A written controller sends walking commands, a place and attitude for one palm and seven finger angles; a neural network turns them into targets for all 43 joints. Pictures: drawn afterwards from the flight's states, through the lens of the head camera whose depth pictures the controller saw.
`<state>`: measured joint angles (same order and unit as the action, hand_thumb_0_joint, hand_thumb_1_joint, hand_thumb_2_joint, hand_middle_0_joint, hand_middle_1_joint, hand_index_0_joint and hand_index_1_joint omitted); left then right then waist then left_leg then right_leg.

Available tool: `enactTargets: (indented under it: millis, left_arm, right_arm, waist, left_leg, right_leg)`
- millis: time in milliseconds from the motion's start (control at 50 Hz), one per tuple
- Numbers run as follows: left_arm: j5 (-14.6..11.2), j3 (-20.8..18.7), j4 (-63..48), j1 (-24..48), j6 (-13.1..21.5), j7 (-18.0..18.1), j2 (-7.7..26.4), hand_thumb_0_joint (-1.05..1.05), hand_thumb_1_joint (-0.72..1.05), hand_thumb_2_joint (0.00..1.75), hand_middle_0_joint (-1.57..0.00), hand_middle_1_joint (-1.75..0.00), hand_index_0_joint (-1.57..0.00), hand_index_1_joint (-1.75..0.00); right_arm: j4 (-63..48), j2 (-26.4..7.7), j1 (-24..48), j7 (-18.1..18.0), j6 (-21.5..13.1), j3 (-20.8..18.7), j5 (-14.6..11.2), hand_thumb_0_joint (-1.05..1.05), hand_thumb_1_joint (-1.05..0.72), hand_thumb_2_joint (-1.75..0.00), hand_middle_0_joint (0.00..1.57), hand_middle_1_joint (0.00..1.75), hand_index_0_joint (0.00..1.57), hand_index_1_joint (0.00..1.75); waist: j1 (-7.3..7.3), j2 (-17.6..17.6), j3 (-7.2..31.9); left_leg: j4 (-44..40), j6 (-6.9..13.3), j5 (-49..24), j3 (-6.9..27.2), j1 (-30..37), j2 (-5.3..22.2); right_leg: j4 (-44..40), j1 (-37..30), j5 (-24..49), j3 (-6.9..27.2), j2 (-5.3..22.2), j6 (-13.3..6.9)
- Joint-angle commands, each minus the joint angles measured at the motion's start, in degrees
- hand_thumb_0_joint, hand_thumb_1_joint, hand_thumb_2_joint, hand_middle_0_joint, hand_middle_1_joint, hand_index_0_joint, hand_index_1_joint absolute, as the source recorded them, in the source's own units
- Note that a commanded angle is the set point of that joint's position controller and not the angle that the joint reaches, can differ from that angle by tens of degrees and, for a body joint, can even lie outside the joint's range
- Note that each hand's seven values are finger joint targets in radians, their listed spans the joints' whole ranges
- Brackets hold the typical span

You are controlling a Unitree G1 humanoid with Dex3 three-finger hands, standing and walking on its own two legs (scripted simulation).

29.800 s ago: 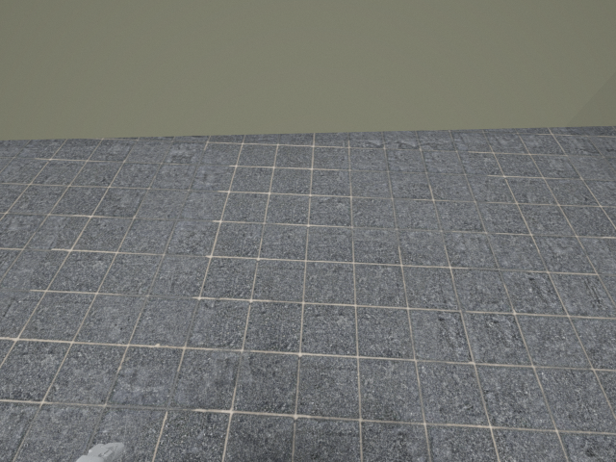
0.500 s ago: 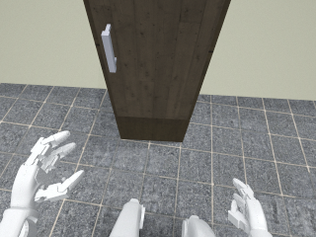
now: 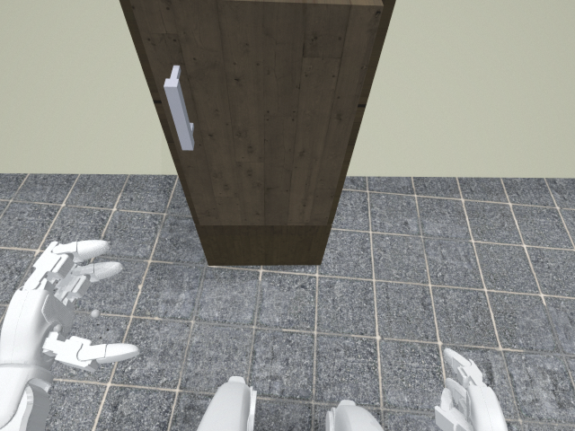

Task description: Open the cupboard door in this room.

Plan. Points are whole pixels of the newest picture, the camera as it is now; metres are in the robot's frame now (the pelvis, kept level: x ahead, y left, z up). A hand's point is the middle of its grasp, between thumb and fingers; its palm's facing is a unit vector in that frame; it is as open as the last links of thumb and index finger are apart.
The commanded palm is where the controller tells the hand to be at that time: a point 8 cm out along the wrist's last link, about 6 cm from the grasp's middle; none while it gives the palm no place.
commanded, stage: raise the hand with hooked fingers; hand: left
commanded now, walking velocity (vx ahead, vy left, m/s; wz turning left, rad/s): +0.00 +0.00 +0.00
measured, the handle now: (182, 109) +0.60 +0.23 +0.05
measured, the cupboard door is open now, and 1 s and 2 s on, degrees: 0 0 0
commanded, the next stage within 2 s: move the hooked fingers beside the handle in 0.94 s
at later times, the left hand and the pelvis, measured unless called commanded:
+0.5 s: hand (79, 272) +0.29 +0.28 +0.06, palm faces +0.10 -0.99 -0.05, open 14.0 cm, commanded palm +0.26 +0.32 +0.06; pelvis +0.00 +0.01 +0.01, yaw +0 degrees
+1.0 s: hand (88, 268) +0.29 +0.27 +0.06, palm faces +0.10 -0.99 -0.04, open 14.0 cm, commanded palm +0.27 +0.32 +0.06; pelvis +0.00 +0.00 +0.01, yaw +0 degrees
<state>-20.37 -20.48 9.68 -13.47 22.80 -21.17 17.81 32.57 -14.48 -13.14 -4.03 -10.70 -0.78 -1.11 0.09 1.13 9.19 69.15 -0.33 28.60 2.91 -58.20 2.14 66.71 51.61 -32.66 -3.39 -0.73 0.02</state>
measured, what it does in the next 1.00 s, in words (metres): stands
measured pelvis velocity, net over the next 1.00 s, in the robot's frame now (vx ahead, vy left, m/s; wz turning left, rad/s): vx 0.00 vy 0.00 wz -0.01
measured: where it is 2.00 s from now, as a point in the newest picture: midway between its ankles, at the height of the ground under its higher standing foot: outside the picture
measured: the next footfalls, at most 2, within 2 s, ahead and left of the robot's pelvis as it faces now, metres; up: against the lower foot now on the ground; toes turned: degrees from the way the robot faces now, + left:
none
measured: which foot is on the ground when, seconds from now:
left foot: down 0.00-1.00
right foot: down 0.00-1.00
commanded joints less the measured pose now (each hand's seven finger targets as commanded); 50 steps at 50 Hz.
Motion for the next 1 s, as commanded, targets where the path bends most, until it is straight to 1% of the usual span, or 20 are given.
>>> enactTargets:
  millis: [0, 60, 100, 180, 240, 300, 420, 480, 520, 600, 640, 660, 700, 720, 780, 820, 860, 920, 940, 980]
  left_arm:
    - [-1.4, -6.3, -8.5, 7.4, 3.2, -0.7, 12.0, 0.0, -0.48, 0.31, -0.3, -1.18, -0.3, -1.18]
    - [-1.2, -6.1, -7.9, 9.6, 3.0, -1.2, 12.6, 0.0, -0.5, 0.3, -0.3, -1.2, -0.3, -1.2]
    - [-1.3, -7.0, -7.0, 11.4, 2.8, -1.6, 13.7, 0.0, -0.5, 0.3, -0.3, -1.2, -0.3, -1.2]
    - [-1.1, -7.4, -4.4, 14.2, 2.2, -1.7, 14.7, 0.0, -0.5, 0.3, -0.3, -1.2, -0.3, -1.2]
    - [-0.9, -7.7, -3.5, 16.5, 2.0, -1.9, 15.3, 0.0, -0.5, 0.3, -0.3, -1.2, -0.3, -1.2]
    - [-0.8, -8.4, -0.9, 18.1, 1.8, -2.3, 16.2, 0.0, -0.5, 0.3, -0.3, -1.2, -0.3, -1.2]
    - [-0.6, -9.2, 1.5, 23.1, 1.8, -3.1, 17.9, 0.0, -0.5, 0.3, -0.3, -1.2, -0.3, -1.2]
    - [-1.2, -8.8, 3.3, 20.0, 1.4, -3.7, 16.7, 0.0, -0.5, 0.3, -0.3, -1.2, -0.3, -1.2]
    - [-0.9, -8.5, 3.9, 19.9, 1.3, -3.7, 16.4, 0.0, -0.5, 0.3, -0.3, -1.2, -0.3, -1.2]
    - [-0.6, -9.6, 2.2, 21.4, 2.0, -3.0, 17.8, 0.0, -0.5, 0.3, -0.3, -1.2, -0.3, -1.2]
    - [-0.7, -9.2, 2.7, 21.5, 2.5, -2.6, 16.9, 0.0, -0.5, 0.3, -0.3, -1.2, -0.3, -1.2]
    - [-0.4, -9.1, 1.7, 22.1, 3.0, -2.5, 17.2, 0.0, -0.5, 0.3, -0.3, -1.2, -0.3, -1.2]
    - [-0.3, -9.7, 1.5, 22.1, 3.4, -2.3, 18.0, 0.0, -0.5, 0.3, -0.3, -1.2, -0.3, -1.2]
    - [-0.1, -9.2, 1.2, 21.8, 3.6, -2.4, 17.5, 0.0, -0.5, 0.3, -0.3, -1.2, -0.3, -1.2]
    - [-0.6, -9.5, 1.4, 20.9, 3.4, -2.6, 17.5, 0.0, -0.5, 0.3, -0.3, -1.2, -0.3, -1.2]
    - [-0.7, -9.0, 1.5, 21.4, 3.2, -2.8, 17.0, 0.0, -0.5, 0.3, -0.3, -1.2, -0.3, -1.2]
    - [-0.7, -8.9, 2.9, 21.3, 2.6, -3.0, 16.7, 0.0, -0.5, 0.3, -0.3, -1.2, -0.3, -1.2]
    - [-0.7, -8.7, 2.8, 22.1, 2.6, -3.2, 16.6, 0.0, -0.5, 0.3, -0.3, -1.2, -0.3, -1.2]
    - [-0.8, -8.8, 3.1, 21.8, 2.4, -3.3, 16.7, 0.0, -0.5, 0.3, -0.3, -1.2, -0.3, -1.2]
    - [-1.0, -9.1, 3.2, 21.7, 2.4, -3.4, 17.0, 0.0, -0.5, 0.3, -0.3, -1.2, -0.3, -1.2]
  right_arm:
    - [-8.4, -8.4, 0.2, -0.5, -2.6, -2.5, -0.5, 0.0, -0.9, -0.9, 0.2, 0.3, 0.2, 0.3]
    - [-8.5, -8.8, -0.2, -0.6, -2.5, -2.4, -0.6, 0.0, -0.9, -0.9, 0.2, 0.3, 0.2, 0.3]
    - [-8.4, -8.9, -0.4, -0.7, -2.5, -2.2, -0.6, 0.0, -0.9, -0.9, 0.2, 0.3, 0.2, 0.3]
    - [-8.6, -9.1, -0.5, -0.8, -2.2, -1.9, -0.6, 0.0, -0.9, -0.9, 0.2, 0.3, 0.2, 0.3]
    - [-8.5, -9.2, -0.6, -0.8, -1.9, -1.8, -0.7, 0.0, -0.9, -0.9, 0.2, 0.3, 0.2, 0.3]
    - [-8.2, -9.4, -1.0, -0.9, -1.5, -1.7, -0.7, 0.0, -0.9, -0.9, 0.2, 0.3, 0.2, 0.3]
    - [-7.8, -9.6, -1.6, -1.1, -1.0, -1.7, -0.7, 0.0, -0.9, -0.9, 0.2, 0.3, 0.2, 0.3]
    - [-8.2, -9.6, -2.0, -0.8, -0.8, -1.9, -0.7, 0.0, -0.9, -0.9, 0.2, 0.3, 0.2, 0.3]
    - [-8.2, -9.7, -2.0, -0.5, -0.4, -2.0, -0.8, 0.0, -0.9, -0.9, 0.2, 0.3, 0.2, 0.3]
    - [-8.5, -9.6, -1.8, -0.4, -0.1, -2.1, -0.6, 0.0, -0.9, -0.9, 0.2, 0.3, 0.2, 0.3]
    - [-8.4, -9.5, -1.9, -0.4, 0.2, -2.1, -0.7, 0.0, -0.9, -0.9, 0.2, 0.3, 0.2, 0.3]
    - [-8.2, -9.5, -1.8, -0.4, 0.1, -2.2, -0.7, 0.0, -0.9, -0.9, 0.2, 0.3, 0.2, 0.3]
    - [-8.0, -9.5, -1.9, -0.5, 0.2, -2.1, -0.5, 0.0, -0.9, -0.9, 0.2, 0.3, 0.2, 0.3]
    - [-8.0, -9.3, -1.8, -0.4, 0.1, -2.1, -0.5, 0.0, -0.9, -0.9, 0.2, 0.3, 0.2, 0.3]
    - [-8.0, -9.4, -2.0, -0.6, 0.3, -2.2, -0.6, 0.0, -0.9, -0.9, 0.2, 0.3, 0.2, 0.3]
    - [-7.8, -9.3, -1.8, -0.5, 0.4, -2.1, -0.7, 0.0, -0.9, -0.9, 0.2, 0.3, 0.2, 0.3]
    - [-7.8, -9.4, -1.8, -0.5, 0.6, -2.1, -0.7, 0.0, -0.9, -0.9, 0.2, 0.3, 0.2, 0.3]
    - [-7.9, -9.4, -1.8, -0.7, 0.6, -2.1, -0.7, 0.0, -0.9, -0.9, 0.2, 0.3, 0.2, 0.3]
    - [-7.9, -9.3, -1.7, -0.6, 0.7, -2.1, -0.7, 0.0, -0.9, -0.9, 0.2, 0.3, 0.2, 0.3]
    - [-8.0, -9.4, -1.9, -0.7, 0.6, -2.0, -0.6, 0.0, -0.9, -0.9, 0.2, 0.3, 0.2, 0.3]
  waist:
    - [0.0, 4.0, 13.6]
    - [-0.46, 4.3, 13.8]
    - [-0.23, 4.7, 14.3]
    - [-0.32, 4.4, 12.7]
    - [-0.29, 5.4, 13.4]
    - [-0.46, 3.7, 13.6]
    - [-0.53, 5.1, 14.5]
    - [0.13, 3.7, 15.0]
    - [-0.29, 2.5, 14.2]
    - [0.02, 4.5, 15.0]
    - [-0.44, 2.9, 14.1]
    - [-0.47, 4.7, 14.5]
    - [-0.25, 4.8, 15.7]
    - [-0.16, 6.3, 15.4]
    - [-0.23, 4.3, 16.0]
    - [-0.56, 5.1, 15.7]
    - [-0.7, 3.4, 15.1]
    - [-0.96, 2.9, 15.5]
    - [-0.61, 4.1, 15.2]
    - [-0.71, 2.5, 15.4]
  left_leg:
    - [-10.6, 1.7, -12.4, -0.7, 15.5, -1.6]
    - [-11.4, 1.7, -12.0, -0.4, 16.9, -1.5]
    - [-11.6, 1.6, -12.2, -0.3, 17.3, -1.4]
    - [-12.8, 1.6, -10.2, 0.2, 17.2, -1.4]
    - [-13.5, 1.5, -10.5, 0.1, 18.7, -1.4]
    - [-13.7, 1.5, -10.6, 0.0, 18.5, -1.4]
    - [-14.1, 1.5, -12.4, -0.1, 20.2, -1.3]
    - [-13.9, 1.6, -14.2, -0.5, 19.9, -1.5]
    - [-14.1, 1.6, -14.2, -0.6, 19.5, -1.4]
    - [-13.9, 1.6, -14.1, -0.9, 19.6, -1.5]
    - [-13.9, 1.6, -13.7, -0.9, 19.4, -1.4]
    - [-13.8, 1.6, -13.7, -0.8, 19.9, -1.4]
    - [-13.6, 1.5, -14.8, -0.8, 20.2, -1.4]
    - [-13.8, 1.4, -15.1, -0.8, 20.8, -1.3]
    - [-13.5, 1.6, -15.9, -0.8, 20.6, -1.3]
    - [-13.3, 1.6, -16.3, -1.1, 20.8, -1.4]
    - [-13.3, 1.7, -15.5, -1.1, 19.8, -1.5]
    - [-13.0, 1.8, -15.6, -1.0, 19.8, -1.4]
    - [-13.0, 1.7, -15.3, -1.2, 19.7, -1.5]
    - [-12.4, 1.8, -16.1, -1.1, 19.2, -1.5]
  right_leg:
    - [-10.8, -4.8, 11.5, 0.7, -1.4, -1.4]
    - [-11.2, -4.4, 11.2, 0.3, -1.4, -1.3]
    - [-11.1, -4.5, 11.3, 0.4, -1.6, -1.5]
    - [-11.7, -4.1, 9.5, 0.1, -1.8, -1.7]
    - [-12.1, -4.3, 9.9, 0.1, -1.6, -1.6]
    - [-12.3, -5.0, 10.0, 0.2, -1.7, -1.5]
    - [-12.5, -5.3, 11.7, 0.3, -1.6, -1.6]
    - [-12.7, -6.9, 13.6, 0.4, -1.7, -1.6]
    - [-12.8, -6.7, 14.0, 0.3, -1.7, -1.4]
    - [-12.6, -7.0, 13.7, 0.7, -1.6, -1.5]
    - [-12.8, -6.5, 13.6, 0.6, -1.7, -1.3]
    - [-12.7, -6.1, 13.4, 0.7, -1.6, -1.4]
    - [-12.2, -6.8, 14.4, 0.8, -1.6, -1.5]
    - [-12.2, -6.5, 14.5, 0.7, -1.6, -1.6]
    - [-12.2, -7.4, 15.5, 0.7, -1.8, -1.5]
    - [-12.3, -7.2, 16.5, 0.8, -1.6, -1.3]
    - [-12.5, -7.2, 16.1, 0.7, -1.6, -1.2]
    - [-12.4, -7.2, 16.5, 0.9, -1.6, -1.1]
    - [-12.5, -7.2, 16.2, 1.0, -1.6, -1.2]
    - [-12.2, -7.9, 17.2, 1.1, -1.8, -1.3]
